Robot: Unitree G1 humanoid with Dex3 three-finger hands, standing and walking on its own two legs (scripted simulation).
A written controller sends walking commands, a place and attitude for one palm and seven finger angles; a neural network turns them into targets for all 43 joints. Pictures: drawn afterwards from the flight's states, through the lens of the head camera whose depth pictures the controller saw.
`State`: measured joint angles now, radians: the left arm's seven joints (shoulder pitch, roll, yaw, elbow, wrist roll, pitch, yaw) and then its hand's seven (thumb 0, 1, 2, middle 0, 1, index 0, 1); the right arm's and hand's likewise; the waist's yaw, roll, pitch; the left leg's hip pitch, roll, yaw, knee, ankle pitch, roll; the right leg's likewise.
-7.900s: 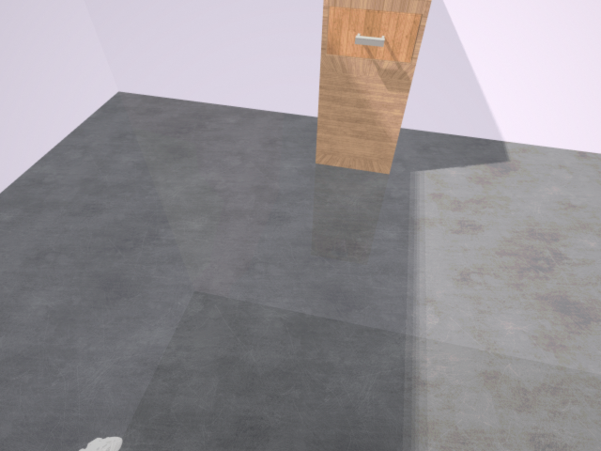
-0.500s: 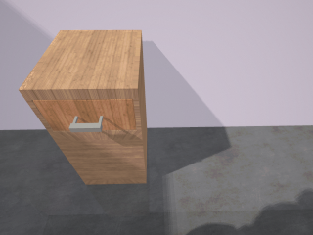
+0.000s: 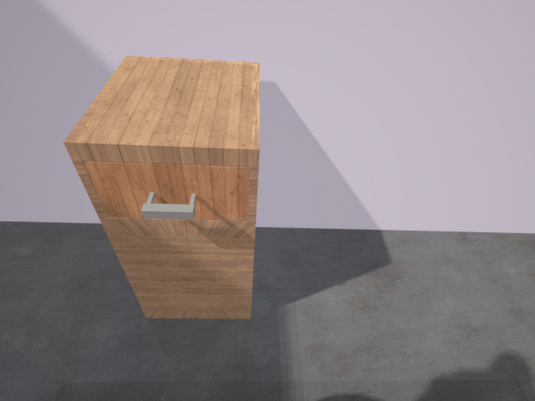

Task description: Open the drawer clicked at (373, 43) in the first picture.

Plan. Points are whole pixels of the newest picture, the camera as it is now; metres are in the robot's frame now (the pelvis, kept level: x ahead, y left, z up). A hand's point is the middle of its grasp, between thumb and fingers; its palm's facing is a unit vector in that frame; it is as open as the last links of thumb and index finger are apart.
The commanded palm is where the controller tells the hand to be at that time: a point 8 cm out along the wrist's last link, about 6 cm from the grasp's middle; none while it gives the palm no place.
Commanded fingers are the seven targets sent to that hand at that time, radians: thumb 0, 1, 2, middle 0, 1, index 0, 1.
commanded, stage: look again from close up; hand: left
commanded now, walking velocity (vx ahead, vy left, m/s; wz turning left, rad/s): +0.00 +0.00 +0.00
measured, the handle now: (170, 204) +0.54 +0.26 -0.08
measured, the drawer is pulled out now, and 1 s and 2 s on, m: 0.00 0.00 0.00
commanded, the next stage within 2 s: shuffle to correct the standing spot in 0.14 s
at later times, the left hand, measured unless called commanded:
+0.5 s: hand out of the picture -0.10 +0.18 -0.17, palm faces +0.11 -0.98 -0.17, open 7.4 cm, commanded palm none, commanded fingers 0.00 0.90 0.90 -0.20 -0.30 -0.20 -0.30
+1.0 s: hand out of the picture +0.06 +0.16 -0.17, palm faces +0.10 -0.97 -0.21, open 7.3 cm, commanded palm none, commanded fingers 0.00 0.90 0.90 -0.20 -0.30 -0.20 -0.30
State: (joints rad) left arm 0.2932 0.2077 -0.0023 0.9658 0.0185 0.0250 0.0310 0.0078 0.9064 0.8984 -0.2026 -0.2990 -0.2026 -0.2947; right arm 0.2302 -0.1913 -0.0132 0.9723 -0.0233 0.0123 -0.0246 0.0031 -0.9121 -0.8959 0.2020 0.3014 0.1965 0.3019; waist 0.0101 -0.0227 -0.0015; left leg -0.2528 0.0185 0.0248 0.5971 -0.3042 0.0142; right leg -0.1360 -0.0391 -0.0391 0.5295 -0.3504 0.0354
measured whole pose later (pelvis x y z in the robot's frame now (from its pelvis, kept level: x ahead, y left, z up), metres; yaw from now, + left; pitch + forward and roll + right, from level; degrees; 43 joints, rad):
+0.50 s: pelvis -0.02 +0.01 +0.00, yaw +3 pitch -1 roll -1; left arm 0.45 0.16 0.02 1.07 0.02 0.01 0.02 0.01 0.91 0.90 -0.20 -0.30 -0.20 -0.29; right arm 0.37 -0.17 -0.02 1.07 -0.03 0.04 -0.01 0.00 -0.91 -0.90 0.20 0.30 0.20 0.30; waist 0.01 0.00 -0.01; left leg -0.33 0.00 0.01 0.62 -0.34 0.04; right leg -0.18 -0.06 -0.07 0.51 -0.31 0.03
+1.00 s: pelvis +0.05 -0.01 +0.00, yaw +2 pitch -1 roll -1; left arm 0.30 0.13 0.02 1.05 0.02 -0.01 0.05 0.02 0.94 0.90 -0.20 -0.30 -0.20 -0.29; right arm 0.32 -0.12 -0.02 1.10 -0.01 0.02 -0.03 0.00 -0.91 -0.90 0.20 0.30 0.20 0.30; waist 0.00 0.03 0.02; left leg -0.23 0.05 0.07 0.55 -0.27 0.00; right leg -0.20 -0.02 -0.14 0.53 -0.30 -0.03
